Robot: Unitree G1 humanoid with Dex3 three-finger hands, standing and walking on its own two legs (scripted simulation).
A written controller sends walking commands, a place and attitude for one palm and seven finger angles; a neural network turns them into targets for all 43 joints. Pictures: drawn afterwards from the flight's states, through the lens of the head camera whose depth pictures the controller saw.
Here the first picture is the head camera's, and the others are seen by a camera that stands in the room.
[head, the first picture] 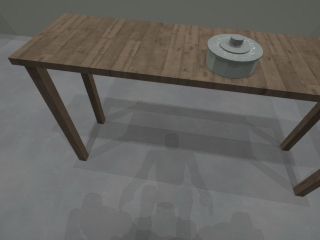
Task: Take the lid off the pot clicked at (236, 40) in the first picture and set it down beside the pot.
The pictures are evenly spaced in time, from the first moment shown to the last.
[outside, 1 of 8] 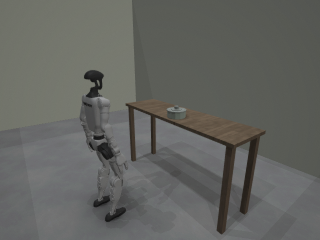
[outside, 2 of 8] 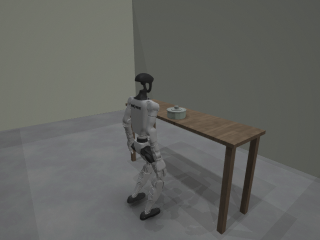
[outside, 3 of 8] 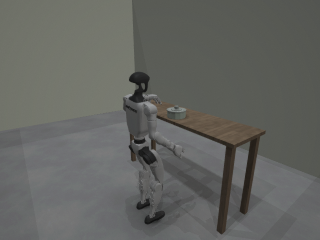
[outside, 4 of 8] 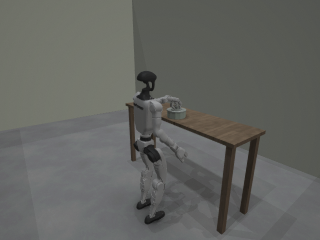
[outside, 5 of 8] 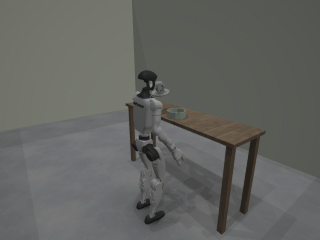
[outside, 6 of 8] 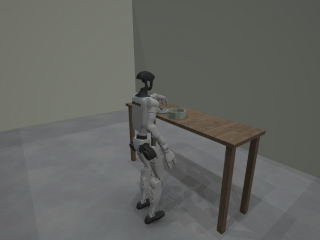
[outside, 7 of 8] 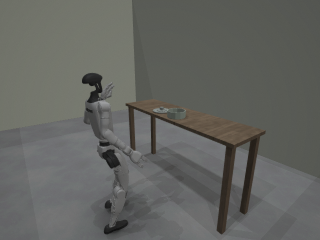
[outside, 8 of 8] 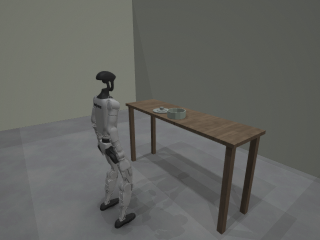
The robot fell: no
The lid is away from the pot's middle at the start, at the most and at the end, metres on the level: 0.00 0.25 0.24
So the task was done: yes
